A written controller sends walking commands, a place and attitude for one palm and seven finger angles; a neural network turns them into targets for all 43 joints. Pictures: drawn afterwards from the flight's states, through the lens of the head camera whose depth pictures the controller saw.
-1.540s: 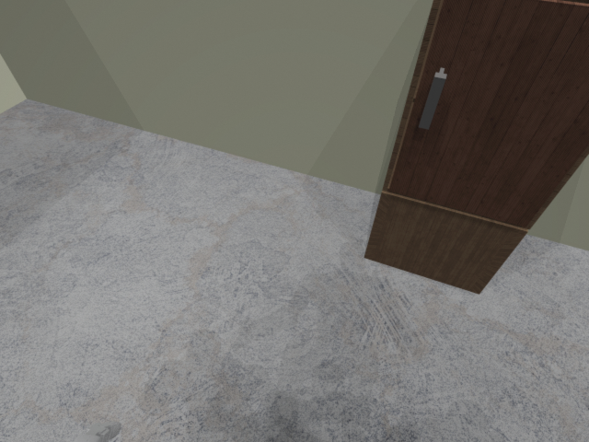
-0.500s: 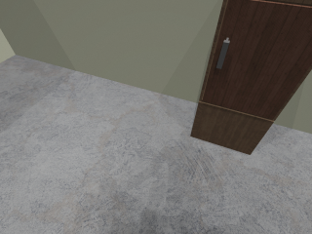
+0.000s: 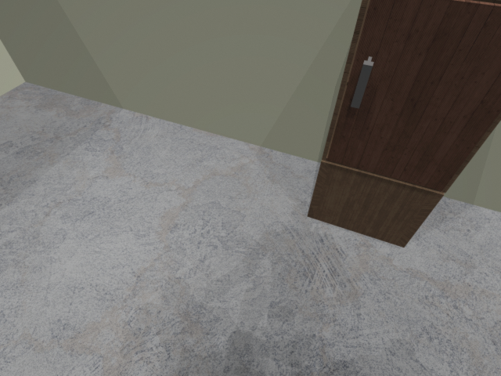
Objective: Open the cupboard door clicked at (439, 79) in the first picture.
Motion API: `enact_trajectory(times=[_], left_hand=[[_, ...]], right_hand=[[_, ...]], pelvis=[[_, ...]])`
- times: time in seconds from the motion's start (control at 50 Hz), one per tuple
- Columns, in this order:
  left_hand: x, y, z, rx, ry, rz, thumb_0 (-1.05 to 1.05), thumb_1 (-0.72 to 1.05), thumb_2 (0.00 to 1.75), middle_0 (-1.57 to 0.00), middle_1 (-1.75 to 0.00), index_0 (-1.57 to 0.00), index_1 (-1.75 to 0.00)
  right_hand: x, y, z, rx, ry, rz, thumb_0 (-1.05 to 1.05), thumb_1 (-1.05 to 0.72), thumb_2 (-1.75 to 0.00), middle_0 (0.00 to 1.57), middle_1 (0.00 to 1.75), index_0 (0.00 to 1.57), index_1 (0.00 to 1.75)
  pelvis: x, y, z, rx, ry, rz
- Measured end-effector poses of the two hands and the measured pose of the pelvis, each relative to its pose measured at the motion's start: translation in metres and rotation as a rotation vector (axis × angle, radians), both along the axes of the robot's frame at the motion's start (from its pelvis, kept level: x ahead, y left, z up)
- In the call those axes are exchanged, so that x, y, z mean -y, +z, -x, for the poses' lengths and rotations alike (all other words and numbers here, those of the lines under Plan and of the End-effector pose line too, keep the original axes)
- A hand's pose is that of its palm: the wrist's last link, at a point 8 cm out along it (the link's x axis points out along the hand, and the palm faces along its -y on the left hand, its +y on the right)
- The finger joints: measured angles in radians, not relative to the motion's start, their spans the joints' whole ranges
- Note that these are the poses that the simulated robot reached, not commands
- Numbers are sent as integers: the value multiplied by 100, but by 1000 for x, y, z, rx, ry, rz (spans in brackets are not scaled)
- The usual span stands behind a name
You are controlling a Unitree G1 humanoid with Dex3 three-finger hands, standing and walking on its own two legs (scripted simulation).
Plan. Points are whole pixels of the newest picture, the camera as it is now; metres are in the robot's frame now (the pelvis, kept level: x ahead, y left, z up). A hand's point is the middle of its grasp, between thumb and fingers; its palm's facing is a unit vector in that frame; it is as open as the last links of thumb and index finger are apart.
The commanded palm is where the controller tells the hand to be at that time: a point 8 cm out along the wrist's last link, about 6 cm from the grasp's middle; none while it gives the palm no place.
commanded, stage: turn to face it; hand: left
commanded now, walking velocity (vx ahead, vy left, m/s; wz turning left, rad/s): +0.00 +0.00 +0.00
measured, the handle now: (362, 82) +0.92 -0.28 +0.01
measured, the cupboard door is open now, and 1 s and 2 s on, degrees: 0 0 0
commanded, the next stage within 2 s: take the last steps up to it in 0.74 s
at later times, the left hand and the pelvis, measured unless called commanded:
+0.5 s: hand out of the picture +0.07 +0.18 -0.18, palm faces -0.14 -0.96 -0.24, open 7.4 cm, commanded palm none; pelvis -0.02 -0.01 -0.02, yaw -7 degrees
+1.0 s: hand out of the picture +0.09 +0.21 -0.17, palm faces -0.33 -0.92 -0.22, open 7.4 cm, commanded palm none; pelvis -0.03 +0.03 -0.01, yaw -20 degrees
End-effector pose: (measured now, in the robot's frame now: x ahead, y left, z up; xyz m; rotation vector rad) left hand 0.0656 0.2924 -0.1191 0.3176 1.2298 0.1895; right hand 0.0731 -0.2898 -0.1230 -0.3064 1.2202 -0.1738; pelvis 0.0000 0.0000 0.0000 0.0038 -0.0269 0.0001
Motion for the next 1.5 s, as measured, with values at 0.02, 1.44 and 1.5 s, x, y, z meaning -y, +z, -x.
enact_trajectory(times=[0.02,1.44,1.5], left_hand=[[0,0,-1,2,0,0,1,91,90,-20,-30,-20,-30],[124,-48,-9,-285,-266,166,1,91,90,-20,-30,-20,-30],[123,-60,-12,-358,-234,175,1,91,90,-20,-30,-20,-30]], right_hand=[[0,0,-1,2,1,0,1,-91,-90,20,30,20,30],[1,-18,88,-25,-475,-81,1,-91,-90,19,29,20,30],[5,-23,36,25,-439,-71,1,-91,-90,19,29,20,30]], pelvis=[[0,0,-1,0,0,0],[46,-16,-45,-40,-389,36],[49,-26,-74,-38,-389,41]])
